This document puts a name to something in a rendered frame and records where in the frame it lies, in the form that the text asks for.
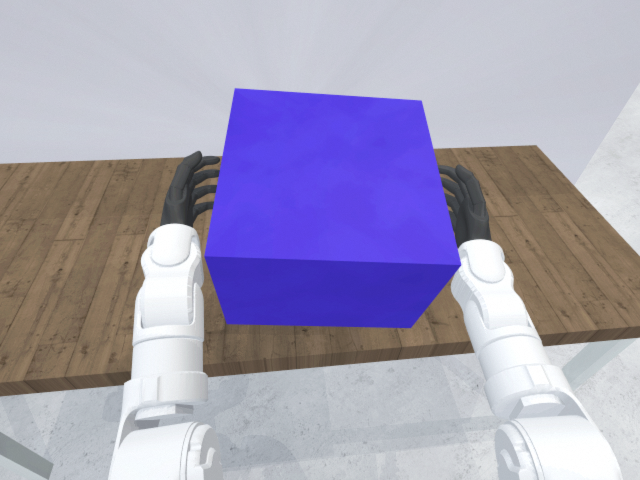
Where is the table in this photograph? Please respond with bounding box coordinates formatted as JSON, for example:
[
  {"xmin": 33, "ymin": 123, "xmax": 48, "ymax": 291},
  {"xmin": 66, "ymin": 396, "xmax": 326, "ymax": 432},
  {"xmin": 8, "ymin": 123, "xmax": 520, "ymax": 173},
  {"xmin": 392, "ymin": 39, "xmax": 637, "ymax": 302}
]
[{"xmin": 0, "ymin": 145, "xmax": 640, "ymax": 480}]

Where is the right robot hand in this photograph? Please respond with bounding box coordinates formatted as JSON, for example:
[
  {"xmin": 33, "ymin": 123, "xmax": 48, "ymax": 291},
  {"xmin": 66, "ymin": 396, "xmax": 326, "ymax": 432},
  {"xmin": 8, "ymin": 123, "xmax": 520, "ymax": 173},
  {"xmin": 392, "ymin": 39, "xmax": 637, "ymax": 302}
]
[{"xmin": 437, "ymin": 164, "xmax": 492, "ymax": 248}]

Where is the robot left forearm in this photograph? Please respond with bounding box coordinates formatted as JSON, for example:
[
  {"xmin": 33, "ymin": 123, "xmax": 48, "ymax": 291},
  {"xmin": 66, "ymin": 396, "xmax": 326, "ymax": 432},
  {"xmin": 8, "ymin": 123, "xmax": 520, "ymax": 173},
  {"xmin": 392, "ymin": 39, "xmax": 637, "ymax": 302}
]
[{"xmin": 108, "ymin": 224, "xmax": 208, "ymax": 480}]

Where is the left robot hand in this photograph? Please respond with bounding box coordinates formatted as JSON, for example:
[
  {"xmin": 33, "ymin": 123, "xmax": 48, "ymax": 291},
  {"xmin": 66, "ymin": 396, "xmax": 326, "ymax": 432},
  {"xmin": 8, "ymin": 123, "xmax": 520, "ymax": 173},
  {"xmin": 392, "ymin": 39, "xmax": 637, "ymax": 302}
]
[{"xmin": 160, "ymin": 151, "xmax": 220, "ymax": 228}]

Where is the robot right forearm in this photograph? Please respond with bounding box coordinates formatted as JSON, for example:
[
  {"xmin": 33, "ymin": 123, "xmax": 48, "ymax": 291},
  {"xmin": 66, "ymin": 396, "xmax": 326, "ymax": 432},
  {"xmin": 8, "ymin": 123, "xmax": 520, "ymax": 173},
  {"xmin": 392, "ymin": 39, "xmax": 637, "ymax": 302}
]
[{"xmin": 451, "ymin": 239, "xmax": 623, "ymax": 480}]

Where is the carton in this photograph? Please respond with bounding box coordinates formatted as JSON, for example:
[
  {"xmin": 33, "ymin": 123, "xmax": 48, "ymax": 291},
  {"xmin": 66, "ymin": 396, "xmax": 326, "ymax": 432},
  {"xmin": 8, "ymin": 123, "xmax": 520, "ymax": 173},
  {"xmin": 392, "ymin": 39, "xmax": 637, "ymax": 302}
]
[{"xmin": 204, "ymin": 88, "xmax": 461, "ymax": 328}]

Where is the right robot upper arm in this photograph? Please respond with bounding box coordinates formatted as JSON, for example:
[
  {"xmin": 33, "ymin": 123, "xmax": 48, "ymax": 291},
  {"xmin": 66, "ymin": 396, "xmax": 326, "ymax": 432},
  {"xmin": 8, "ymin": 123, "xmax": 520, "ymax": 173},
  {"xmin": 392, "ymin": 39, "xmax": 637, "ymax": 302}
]
[{"xmin": 495, "ymin": 415, "xmax": 621, "ymax": 480}]

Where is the left robot upper arm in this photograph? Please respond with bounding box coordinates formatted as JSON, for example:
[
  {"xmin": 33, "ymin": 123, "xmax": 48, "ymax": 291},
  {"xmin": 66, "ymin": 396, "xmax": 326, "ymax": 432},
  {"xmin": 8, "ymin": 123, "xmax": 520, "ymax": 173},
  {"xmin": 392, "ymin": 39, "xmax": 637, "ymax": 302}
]
[{"xmin": 110, "ymin": 421, "xmax": 224, "ymax": 480}]

